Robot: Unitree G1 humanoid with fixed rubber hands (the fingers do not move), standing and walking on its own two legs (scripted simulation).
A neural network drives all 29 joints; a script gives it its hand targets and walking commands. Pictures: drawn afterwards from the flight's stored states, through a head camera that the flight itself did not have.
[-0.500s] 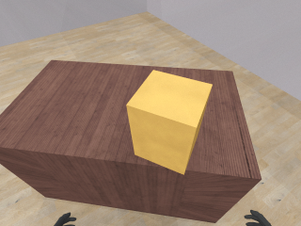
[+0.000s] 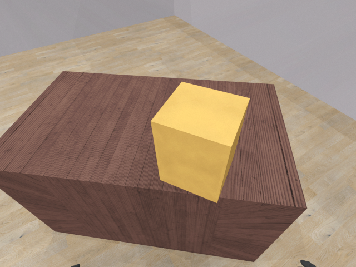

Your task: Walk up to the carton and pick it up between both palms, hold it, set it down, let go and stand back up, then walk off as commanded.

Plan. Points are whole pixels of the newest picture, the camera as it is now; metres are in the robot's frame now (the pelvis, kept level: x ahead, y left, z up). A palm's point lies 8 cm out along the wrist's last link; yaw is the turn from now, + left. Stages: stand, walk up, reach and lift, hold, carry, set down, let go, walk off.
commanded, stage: walk up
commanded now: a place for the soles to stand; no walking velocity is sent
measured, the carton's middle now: (199, 143) +0.44 -0.04 +0.01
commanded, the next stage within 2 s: none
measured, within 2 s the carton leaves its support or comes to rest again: neither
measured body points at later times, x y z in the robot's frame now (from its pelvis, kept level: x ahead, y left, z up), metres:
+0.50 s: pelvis +0.05 +0.12 +0.01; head +0.06 +0.13 +0.46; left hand +0.13 +0.45 -0.11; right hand +0.09 -0.21 -0.09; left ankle +0.06 +0.19 -0.72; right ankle +0.03 -0.06 -0.66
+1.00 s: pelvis +0.06 +0.09 +0.00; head +0.06 +0.07 +0.45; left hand +0.25 +0.38 -0.08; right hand +0.02 -0.24 -0.12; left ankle +0.06 +0.19 -0.72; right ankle +0.11 -0.02 -0.72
